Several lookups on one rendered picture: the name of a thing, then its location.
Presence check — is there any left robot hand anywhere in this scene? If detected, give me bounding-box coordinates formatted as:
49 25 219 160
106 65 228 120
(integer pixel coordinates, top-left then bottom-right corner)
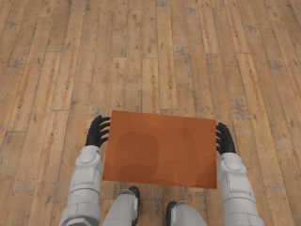
85 115 111 149

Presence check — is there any robot right forearm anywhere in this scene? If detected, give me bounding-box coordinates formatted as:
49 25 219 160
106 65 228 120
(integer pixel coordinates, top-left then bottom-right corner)
217 153 265 226

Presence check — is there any robot right foot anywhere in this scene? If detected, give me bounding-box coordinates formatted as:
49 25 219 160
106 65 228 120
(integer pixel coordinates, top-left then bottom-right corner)
166 202 177 226

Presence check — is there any robot foot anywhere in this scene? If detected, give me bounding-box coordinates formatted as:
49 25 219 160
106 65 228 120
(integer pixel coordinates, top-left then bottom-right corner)
166 202 177 226
129 186 140 226

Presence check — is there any right robot hand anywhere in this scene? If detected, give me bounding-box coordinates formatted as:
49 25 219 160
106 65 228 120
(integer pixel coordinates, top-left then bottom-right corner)
215 122 236 155

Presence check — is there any robot left forearm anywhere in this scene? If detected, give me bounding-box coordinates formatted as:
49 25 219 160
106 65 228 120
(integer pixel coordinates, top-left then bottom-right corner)
58 145 103 226

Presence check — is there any carton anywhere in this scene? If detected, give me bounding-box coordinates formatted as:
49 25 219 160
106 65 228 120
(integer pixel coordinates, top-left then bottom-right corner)
102 110 217 189

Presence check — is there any robot left foot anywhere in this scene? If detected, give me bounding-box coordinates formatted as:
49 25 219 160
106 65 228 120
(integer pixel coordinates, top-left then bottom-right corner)
129 186 140 226

